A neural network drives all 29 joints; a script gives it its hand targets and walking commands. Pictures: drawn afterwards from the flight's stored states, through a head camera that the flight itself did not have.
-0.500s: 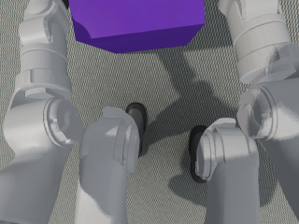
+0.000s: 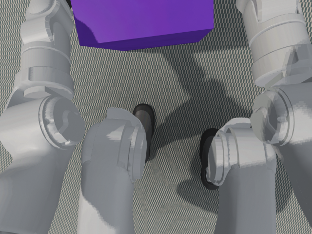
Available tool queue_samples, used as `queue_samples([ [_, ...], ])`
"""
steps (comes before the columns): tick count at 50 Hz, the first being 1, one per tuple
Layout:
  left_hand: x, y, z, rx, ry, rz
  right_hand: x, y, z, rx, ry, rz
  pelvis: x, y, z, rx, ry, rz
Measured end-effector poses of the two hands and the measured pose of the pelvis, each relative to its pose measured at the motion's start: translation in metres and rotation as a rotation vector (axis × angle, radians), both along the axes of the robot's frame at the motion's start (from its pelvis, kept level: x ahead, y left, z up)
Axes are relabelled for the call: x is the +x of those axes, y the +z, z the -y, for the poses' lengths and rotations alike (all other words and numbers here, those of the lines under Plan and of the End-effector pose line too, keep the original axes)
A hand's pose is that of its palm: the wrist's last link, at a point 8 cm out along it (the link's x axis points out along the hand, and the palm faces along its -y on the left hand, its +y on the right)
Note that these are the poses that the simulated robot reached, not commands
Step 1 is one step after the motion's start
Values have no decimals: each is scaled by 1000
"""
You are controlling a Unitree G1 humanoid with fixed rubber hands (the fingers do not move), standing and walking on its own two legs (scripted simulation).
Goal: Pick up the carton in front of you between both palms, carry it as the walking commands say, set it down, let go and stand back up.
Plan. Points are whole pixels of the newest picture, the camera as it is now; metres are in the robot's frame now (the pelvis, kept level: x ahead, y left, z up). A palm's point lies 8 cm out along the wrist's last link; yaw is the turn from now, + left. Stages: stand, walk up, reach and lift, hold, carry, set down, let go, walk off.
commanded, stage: set down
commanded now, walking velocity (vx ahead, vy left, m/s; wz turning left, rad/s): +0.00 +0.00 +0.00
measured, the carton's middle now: out of the picture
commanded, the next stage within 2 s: let go in 1.26 s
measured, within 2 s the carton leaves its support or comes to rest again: neither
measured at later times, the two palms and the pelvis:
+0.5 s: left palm out of the picture +0.53 +0.28 -0.08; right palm out of the picture +0.62 -0.08 -0.08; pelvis +0.00 +0.01 +0.04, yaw +0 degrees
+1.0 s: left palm out of the picture +0.53 +0.29 +0.07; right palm out of the picture +0.62 -0.09 +0.07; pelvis +0.02 +0.01 +0.16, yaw +0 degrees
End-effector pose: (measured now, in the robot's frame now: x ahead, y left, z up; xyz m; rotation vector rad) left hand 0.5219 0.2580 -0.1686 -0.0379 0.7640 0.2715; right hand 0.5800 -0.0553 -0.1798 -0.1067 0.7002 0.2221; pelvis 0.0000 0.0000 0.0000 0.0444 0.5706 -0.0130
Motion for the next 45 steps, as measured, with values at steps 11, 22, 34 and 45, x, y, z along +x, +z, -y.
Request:
queue_samples([
  [11,-1,-10,-14,41,84,8,19,5,51,-95,-100,25,2,3,-8,-6,-11,-27],
  [22,13,65,-22,34,95,130,34,77,26,-82,-87,104,-4,26,-7,-23,17,-71],
  [34,12,144,-20,39,88,121,39,161,34,-90,-120,73,3,83,-7,-45,35,-191],
  [45,12,204,-29,50,89,128,41,217,39,-88,-113,84,14,136,-11,-43,31,-255],
])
